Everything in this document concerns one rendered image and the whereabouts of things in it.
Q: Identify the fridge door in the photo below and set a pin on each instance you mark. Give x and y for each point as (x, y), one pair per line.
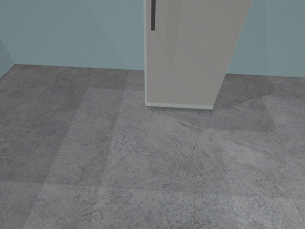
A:
(191, 47)

